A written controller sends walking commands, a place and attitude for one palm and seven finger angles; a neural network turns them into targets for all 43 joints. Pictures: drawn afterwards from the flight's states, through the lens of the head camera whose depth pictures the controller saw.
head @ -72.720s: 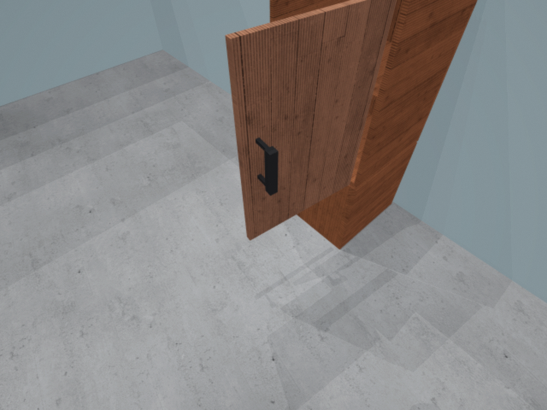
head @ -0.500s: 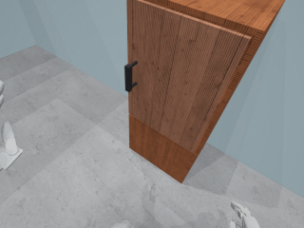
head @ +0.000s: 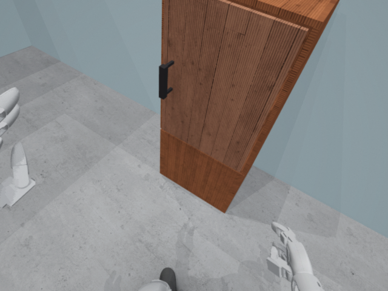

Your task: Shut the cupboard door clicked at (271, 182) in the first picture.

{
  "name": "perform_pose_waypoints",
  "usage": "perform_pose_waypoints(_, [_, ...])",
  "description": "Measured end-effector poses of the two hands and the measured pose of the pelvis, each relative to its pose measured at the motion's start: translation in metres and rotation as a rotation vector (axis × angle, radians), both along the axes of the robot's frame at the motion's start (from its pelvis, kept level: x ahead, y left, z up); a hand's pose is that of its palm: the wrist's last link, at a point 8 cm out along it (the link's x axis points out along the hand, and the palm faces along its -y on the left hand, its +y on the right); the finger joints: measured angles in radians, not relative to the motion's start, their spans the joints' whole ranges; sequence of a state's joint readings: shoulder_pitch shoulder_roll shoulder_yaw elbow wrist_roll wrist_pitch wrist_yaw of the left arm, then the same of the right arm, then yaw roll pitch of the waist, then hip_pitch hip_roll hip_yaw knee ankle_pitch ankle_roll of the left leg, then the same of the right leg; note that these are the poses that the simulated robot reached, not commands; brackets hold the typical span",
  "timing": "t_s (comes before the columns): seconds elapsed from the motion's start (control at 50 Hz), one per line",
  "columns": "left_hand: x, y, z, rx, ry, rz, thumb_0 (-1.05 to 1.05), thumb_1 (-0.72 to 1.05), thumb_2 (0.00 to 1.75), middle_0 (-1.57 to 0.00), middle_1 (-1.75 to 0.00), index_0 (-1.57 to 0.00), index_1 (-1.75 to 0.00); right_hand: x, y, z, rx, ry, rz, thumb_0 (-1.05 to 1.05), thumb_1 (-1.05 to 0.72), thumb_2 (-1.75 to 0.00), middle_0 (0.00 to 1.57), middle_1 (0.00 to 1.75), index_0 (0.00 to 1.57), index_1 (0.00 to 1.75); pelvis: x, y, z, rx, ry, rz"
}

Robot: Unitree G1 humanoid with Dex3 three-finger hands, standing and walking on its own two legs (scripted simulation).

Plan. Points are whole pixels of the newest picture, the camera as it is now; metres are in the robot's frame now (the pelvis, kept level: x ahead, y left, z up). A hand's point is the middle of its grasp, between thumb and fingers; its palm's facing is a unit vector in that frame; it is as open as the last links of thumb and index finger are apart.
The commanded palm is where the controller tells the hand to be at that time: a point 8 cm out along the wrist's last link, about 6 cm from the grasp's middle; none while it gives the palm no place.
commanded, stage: stop stepping back and stand still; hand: left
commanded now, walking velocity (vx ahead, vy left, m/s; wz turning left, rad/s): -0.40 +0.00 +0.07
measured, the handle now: (166, 79) +0.79 +0.14 -0.03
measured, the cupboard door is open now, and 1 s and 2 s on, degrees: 0 0 0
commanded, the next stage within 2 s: let the arm hang, fingers relaxed in 1.92 s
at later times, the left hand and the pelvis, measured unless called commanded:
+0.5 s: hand out of the picture +0.08 +0.33 +0.20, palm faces +0.41 -0.85 -0.32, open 7.4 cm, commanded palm -0.01 +0.37 +0.19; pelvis -0.14 +0.07 -0.01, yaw +1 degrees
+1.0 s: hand out of the picture -0.08 +0.40 +0.20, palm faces +0.49 -0.73 -0.48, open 7.4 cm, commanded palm -0.14 +0.44 +0.19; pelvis -0.25 +0.13 +0.00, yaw +5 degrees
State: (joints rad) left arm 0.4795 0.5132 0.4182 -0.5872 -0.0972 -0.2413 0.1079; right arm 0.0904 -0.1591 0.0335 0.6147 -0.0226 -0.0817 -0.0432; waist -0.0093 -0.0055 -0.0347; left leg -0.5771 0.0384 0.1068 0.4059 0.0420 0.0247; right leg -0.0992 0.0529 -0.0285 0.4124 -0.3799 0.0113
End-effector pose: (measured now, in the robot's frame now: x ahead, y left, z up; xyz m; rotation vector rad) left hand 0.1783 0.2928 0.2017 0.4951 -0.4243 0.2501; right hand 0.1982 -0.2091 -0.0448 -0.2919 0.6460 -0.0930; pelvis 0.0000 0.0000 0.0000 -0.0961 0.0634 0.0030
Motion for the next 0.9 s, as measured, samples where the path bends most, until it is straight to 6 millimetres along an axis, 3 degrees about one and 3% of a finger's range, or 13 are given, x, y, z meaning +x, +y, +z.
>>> perform_pose_waypoints(0.08, [-0.029,0.006,0.001,0.019,-0.025,-0.010,0.02,0.88,0.90,-0.22,-0.31,-0.22,-0.30,-0.050,-0.017,-0.007,-0.040,0.042,-0.090,0.01,-0.90,-0.90,0.21,0.30,0.21,0.30,-0.008,0.006,-0.005,0.001,-0.051,0.006])
perform_pose_waypoints(0.16, [-0.050,0.031,-0.006,-0.017,-0.051,0.063,0.01,0.88,0.90,-0.22,-0.31,-0.22,-0.30,-0.098,-0.028,-0.020,-0.091,0.115,-0.164,0.01,-0.90,-0.90,0.21,0.30,0.21,0.30,-0.020,0.018,-0.011,-0.016,-0.079,0.042])
perform_pose_waypoints(0.24, [-0.079,0.056,-0.009,-0.045,-0.045,0.137,0.02,0.88,0.90,-0.22,-0.31,-0.22,-0.30,-0.139,-0.022,-0.027,-0.100,0.169,-0.170,0.01,-0.90,-0.90,0.21,0.30,0.21,0.30,-0.047,0.030,-0.011,-0.032,-0.092,0.094])
perform_pose_waypoints(0.3, [-0.108,0.065,-0.009,-0.018,-0.098,0.128,0.02,0.89,0.90,-0.21,-0.31,-0.22,-0.30,-0.162,-0.012,-0.033,-0.109,0.183,-0.174,0.01,-0.90,-0.90,0.21,0.30,0.21,0.30,-0.059,0.042,-0.021,-0.018,-0.126,0.013])
perform_pose_waypoints(0.38, [-0.107,0.080,-0.013,-0.090,-0.228,0.104,0.02,0.89,0.90,-0.21,-0.31,-0.21,-0.30,-0.183,0.012,-0.045,-0.105,0.140,-0.174,0.01,-0.90,-0.90,0.21,0.30,0.21,0.30,-0.087,0.061,-0.037,-0.049,-0.144,-0.007])
perform_pose_waypoints(0.44, [-0.102,0.087,-0.004,-0.166,-0.184,0.096,0.02,0.89,0.90,-0.21,-0.31,-0.21,-0.30,-0.201,0.045,-0.037,-0.004,0.128,-0.144,0.01,-0.90,-0.90,0.20,0.30,0.20,0.30,-0.119,0.064,-0.019,-0.031,-0.154,0.010])
perform_pose_waypoints(0.48, [-0.119,0.084,0.006,-0.126,-0.120,0.070,0.02,0.89,0.90,-0.21,-0.30,-0.21,-0.30,-0.209,0.066,-0.027,0.077,0.096,-0.119,0.01,-0.90,-0.90,0.20,0.30,0.20,0.30,-0.135,0.069,-0.007,-0.012,-0.133,0.041])
perform_pose_waypoints(0.56, [-0.180,0.077,0.015,0.097,-0.043,-0.022,0.02,0.89,0.90,-0.21,-0.30,-0.21,-0.30,-0.224,0.091,-0.027,0.114,0.072,-0.082,0.01,-0.90,-0.90,0.21,0.30,0.21,0.30,-0.161,0.083,-0.011,0.081,-0.082,-0.029])
perform_pose_waypoints(0.64, [-0.219,0.109,0.022,0.115,-0.073,0.070,0.01,0.88,0.90,-0.22,-0.31,-0.22,-0.30,-0.242,0.105,-0.028,0.052,0.121,-0.062,0.01,-0.90,-0.90,0.21,0.30,0.21,0.30,-0.175,0.107,-0.004,0.065,-0.071,0.003])
perform_pose_waypoints(0.7, [-0.234,0.146,0.016,0.054,-0.119,0.203,0.01,0.88,0.90,-0.22,-0.31,-0.22,-0.30,-0.249,0.110,-0.038,0.006,0.106,-0.061,0.01,-0.90,-0.90,0.21,0.30,0.21,0.30,-0.194,0.127,-0.013,0.043,-0.084,0.046])
perform_pose_waypoints(0.76, [-0.243,0.171,0.006,-0.022,-0.062,0.288,0.01,0.88,0.90,-0.21,-0.31,-0.22,-0.30,-0.261,0.120,-0.033,0.030,0.111,-0.065,0.01,-0.90,-0.90,0.21,0.30,0.21,0.30,-0.211,0.134,-0.005,0.058,-0.113,0.041])
perform_pose_waypoints(0.82, [-0.253,0.169,0.001,-0.076,0.007,0.288,0.02,0.89,0.90,-0.21,-0.30,-0.21,-0.30,-0.272,0.131,-0.020,0.058,0.108,-0.053,0.01,-0.90,-0.90,0.21,0.30,0.21,0.30,-0.222,0.136,0.007,0.050,-0.115,0.042])
perform_pose_waypoints(0.9, [-0.271,0.147,0.007,-0.084,0.060,0.222,0.02,0.89,0.90,-0.21,-0.30,-0.21,-0.30,-0.280,0.139,-0.006,0.068,0.098,-0.034,0.01,-0.90,-0.90,0.21,0.30,0.21,0.30,-0.232,0.136,0.021,0.032,-0.097,0.061])
